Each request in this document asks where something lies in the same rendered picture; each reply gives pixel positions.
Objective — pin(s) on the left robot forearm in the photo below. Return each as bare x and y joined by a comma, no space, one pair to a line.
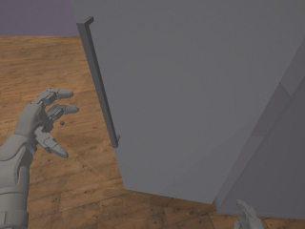
16,156

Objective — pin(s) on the left robot hand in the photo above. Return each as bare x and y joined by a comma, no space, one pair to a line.
33,116

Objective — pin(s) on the handle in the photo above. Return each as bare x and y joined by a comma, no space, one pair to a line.
86,39

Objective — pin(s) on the right robot hand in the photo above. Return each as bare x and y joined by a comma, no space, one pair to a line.
251,221

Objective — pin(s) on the fridge door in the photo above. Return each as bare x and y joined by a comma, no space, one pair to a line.
186,82

